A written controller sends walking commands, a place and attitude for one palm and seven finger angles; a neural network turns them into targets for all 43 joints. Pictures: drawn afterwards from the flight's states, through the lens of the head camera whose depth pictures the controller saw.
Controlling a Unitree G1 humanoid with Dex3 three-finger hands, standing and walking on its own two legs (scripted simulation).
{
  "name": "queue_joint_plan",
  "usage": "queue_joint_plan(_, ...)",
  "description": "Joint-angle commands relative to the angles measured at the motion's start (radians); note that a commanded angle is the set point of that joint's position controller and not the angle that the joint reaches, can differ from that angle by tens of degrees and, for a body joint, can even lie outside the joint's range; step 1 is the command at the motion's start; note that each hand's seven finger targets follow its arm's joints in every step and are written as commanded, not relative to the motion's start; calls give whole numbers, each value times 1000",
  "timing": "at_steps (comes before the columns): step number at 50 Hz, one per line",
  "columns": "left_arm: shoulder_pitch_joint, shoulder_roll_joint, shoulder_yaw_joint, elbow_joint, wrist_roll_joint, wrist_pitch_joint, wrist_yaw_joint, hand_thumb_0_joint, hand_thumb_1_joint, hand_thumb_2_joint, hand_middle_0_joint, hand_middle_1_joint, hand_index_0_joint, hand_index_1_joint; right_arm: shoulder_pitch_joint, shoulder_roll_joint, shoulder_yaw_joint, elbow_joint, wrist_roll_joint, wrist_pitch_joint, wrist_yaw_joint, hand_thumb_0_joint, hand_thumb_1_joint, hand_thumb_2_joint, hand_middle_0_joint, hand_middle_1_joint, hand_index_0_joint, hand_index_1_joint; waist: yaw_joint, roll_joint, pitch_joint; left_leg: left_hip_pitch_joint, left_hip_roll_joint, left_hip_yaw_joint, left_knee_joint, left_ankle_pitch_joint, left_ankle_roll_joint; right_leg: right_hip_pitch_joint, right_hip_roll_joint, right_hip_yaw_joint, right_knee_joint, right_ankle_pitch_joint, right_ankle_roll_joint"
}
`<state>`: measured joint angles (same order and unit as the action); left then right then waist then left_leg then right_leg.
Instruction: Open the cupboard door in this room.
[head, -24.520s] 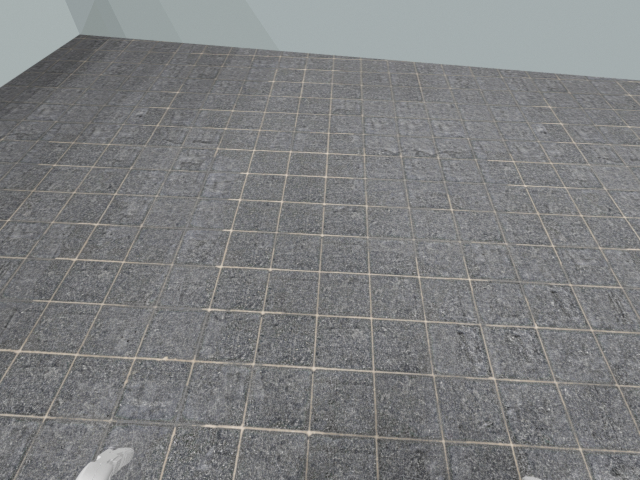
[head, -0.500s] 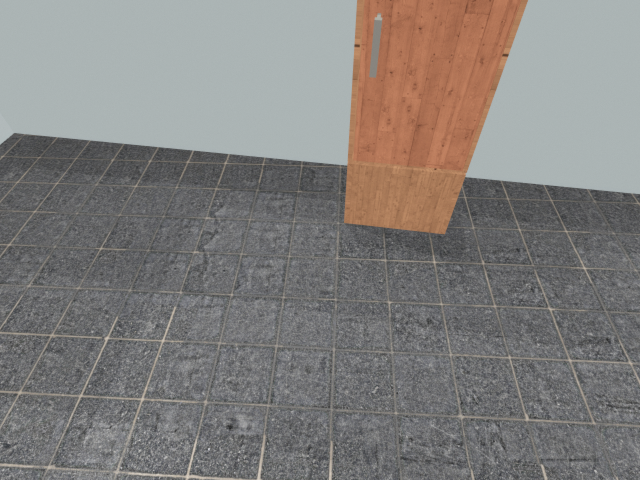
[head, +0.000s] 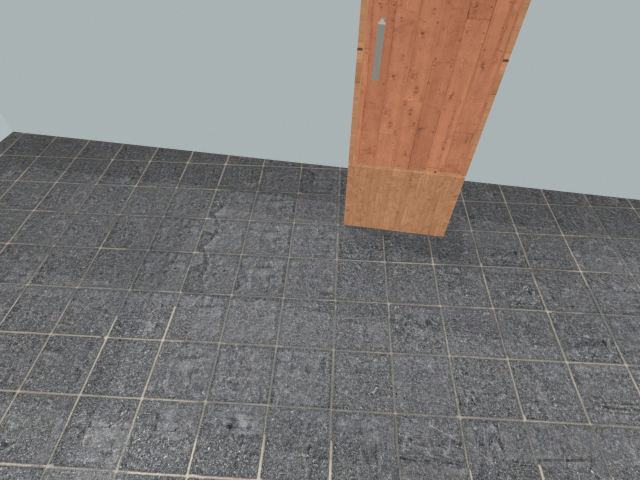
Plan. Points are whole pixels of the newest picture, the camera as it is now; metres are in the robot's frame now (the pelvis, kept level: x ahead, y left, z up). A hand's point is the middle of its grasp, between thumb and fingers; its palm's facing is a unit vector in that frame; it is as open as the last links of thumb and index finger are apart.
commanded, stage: look at it before walking up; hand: left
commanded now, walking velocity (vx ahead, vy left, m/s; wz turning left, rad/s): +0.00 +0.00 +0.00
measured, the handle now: (378, 49) +1.20 -0.08 +0.01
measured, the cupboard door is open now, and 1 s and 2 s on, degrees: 0 0 0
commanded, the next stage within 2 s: walk to a spot facing it in 0.32 s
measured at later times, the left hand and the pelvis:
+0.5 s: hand out of the picture -0.01 +0.18 -0.18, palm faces +0.03 -0.98 -0.19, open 7.4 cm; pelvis +0.00 +0.01 +0.00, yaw -1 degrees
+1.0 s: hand out of the picture +0.14 +0.12 -0.16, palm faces -0.16 -0.96 -0.24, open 7.4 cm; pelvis +0.10 -0.06 +0.00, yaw -15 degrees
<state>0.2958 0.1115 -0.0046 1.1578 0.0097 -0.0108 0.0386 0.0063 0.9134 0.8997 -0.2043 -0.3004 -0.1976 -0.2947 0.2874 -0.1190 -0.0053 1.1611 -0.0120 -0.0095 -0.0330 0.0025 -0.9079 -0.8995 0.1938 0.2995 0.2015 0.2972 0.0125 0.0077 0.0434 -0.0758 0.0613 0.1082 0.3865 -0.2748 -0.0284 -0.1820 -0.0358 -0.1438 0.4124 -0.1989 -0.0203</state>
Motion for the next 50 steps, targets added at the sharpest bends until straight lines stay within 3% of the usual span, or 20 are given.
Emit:
queue_joint_plan(1,67,101,18,-24,-2,-13,3,0,900,900,-200,-300,-200,-300,87,-73,-15,-15,4,-13,-6,0,-900,-900,200,300,200,300,-8,-6,63,-91,72,-73,-90,87,30,0,-102,117,-90,78,7)
queue_joint_plan(15,58,113,23,-37,-1,-15,2,0,900,900,-200,-300,-200,-300,108,-82,-20,-15,4,-21,-4,0,-900,-900,200,300,200,300,-6,-26,44,-114,72,-84,-96,91,38,17,-102,113,-68,84,7)
queue_joint_plan(21,51,130,26,-43,-1,-16,1,0,900,900,-200,-300,-200,-300,95,-97,-24,-18,5,-23,-4,0,-900,-900,200,300,200,300,-5,-2,44,-110,72,-86,-96,91,40,15,-103,111,-67,85,5)
queue_joint_plan(24,43,115,33,-42,2,1,-6,0,900,900,-200,-300,-200,-300,118,-84,-29,-16,-2,-10,-7,0,-900,-900,200,300,200,300,-15,16,65,-97,75,-60,-73,-66,35,-54,-82,131,-55,-63,2)
queue_joint_plan(27,10,121,56,-82,14,20,-28,0,900,900,-200,-300,-200,-300,106,-135,-56,-49,-10,4,-7,0,-900,-900,200,300,200,300,-21,75,123,-127,145,-118,-129,-358,72,-201,-24,107,53,-270,4)
queue_joint_plan(29,-17,100,66,-121,21,29,-43,0,900,900,-200,-300,-200,-300,90,-193,-79,-75,-10,2,-7,0,-900,-900,200,300,200,300,-29,207,134,-139,279,-237,-228,-488,140,-281,17,19,340,-217,15)
queue_joint_plan(30,-55,93,70,-151,24,29,-50,0,900,900,-200,-300,-200,-300,91,-201,-83,-86,-11,-8,-7,0,-900,-900,200,300,200,300,-42,212,145,-104,326,-268,-253,-428,179,-357,-14,42,447,-246,15)
queue_joint_plan(32,-98,85,78,-188,24,20,-62,0,900,900,-200,-300,-200,-300,96,-202,-88,-90,-17,-23,-5,0,-900,-900,200,300,200,300,-48,155,145,-9,344,-230,-229,-282,199,-461,-57,68,473,-257,18)
queue_joint_plan(34,-118,80,80,-206,22,9,-71,0,900,900,-200,-300,-200,-300,90,-202,-90,-100,-22,-30,-4,0,-900,-900,200,300,200,300,-49,107,115,19,332,-155,-179,-142,181,-429,-66,47,420,-247,26)
queue_joint_plan(36,-87,75,83,-206,17,0,-77,0,900,900,-200,-300,-200,-300,64,-212,-93,-109,-24,-34,-2,0,-900,-900,200,300,200,300,-29,91,61,26,318,-73,-89,8,155,-314,-56,22,299,-233,24)
queue_joint_plan(37,-22,79,87,-187,18,-5,-78,0,900,900,-200,-300,-200,-300,38,-219,-94,-117,-23,-33,-1,0,-900,-900,200,300,200,300,5,66,21,-9,283,-14,5,53,124,-187,-26,-8,208,-173,17)
queue_joint_plan(38,126,113,96,-140,19,-12,-76,0,900,900,-200,-300,-200,-300,-1,-225,-94,-132,-16,-33,5,0,-900,-900,200,300,200,300,83,-16,-42,-93,223,66,225,136,83,21,13,-23,93,-71,3)
queue_joint_plan(39,279,233,115,-97,24,-26,-62,0,900,900,-200,-300,-200,-300,-25,-182,-83,-170,2,-36,17,0,-900,-900,200,300,200,300,147,-314,-110,-350,122,132,545,21,29,261,-153,272,-48,-146,-68)
queue_joint_plan(40,343,304,126,-73,7,-26,-44,0,900,900,-200,-300,-200,-300,-128,-137,-64,-246,-1,-37,27,0,-900,-900,200,300,200,300,162,-453,-61,-611,-14,79,787,-321,-14,306,-331,661,-162,17,-154)
queue_joint_plan(41,320,301,129,-88,-3,-26,-28,0,900,900,-200,-300,-200,-300,-164,-163,-72,-267,-3,-32,25,0,-900,-900,200,300,200,300,144,-299,-43,-660,22,-44,876,-300,-7,292,-370,701,-180,18,-212)
queue_joint_plan(42,244,282,128,-107,-3,-31,-26,0,900,900,-200,-300,-200,-300,-194,-155,-76,-258,-2,-31,28,0,-900,-900,200,300,200,300,121,-247,20,-672,63,-78,923,-198,-3,189,-343,664,-182,-56,-206)
queue_joint_plan(43,179,251,117,-128,-4,-35,-30,0,900,900,-200,-300,-200,-300,-198,-158,-79,-256,-7,-31,30,0,-900,-900,200,300,200,300,87,-152,51,-668,83,-99,922,-119,-7,123,-321,629,-186,-124,-194)
queue_joint_plan(44,120,224,107,-150,-2,-40,-31,0,900,900,-200,-300,-200,-300,-177,-158,-82,-242,-12,-30,35,0,-900,-900,200,300,200,300,55,-63,42,-623,100,-106,882,-55,-10,84,-292,553,-183,-136,-171)
queue_joint_plan(46,101,209,95,-163,4,-54,-35,0,900,900,-200,-300,-200,-300,-144,-146,-79,-219,-19,-19,45,0,-900,-900,200,300,200,300,26,-31,8,-566,90,-88,828,32,-29,51,-223,430,-182,-5,-128)
queue_joint_plan(50,127,215,89,-153,7,-72,-35,0,900,900,-200,-300,-200,-300,-149,-143,-78,-234,-17,-7,50,0,-900,-900,200,300,200,300,8,-76,13,-615,77,-95,774,105,-53,80,-177,348,-177,181,-103)
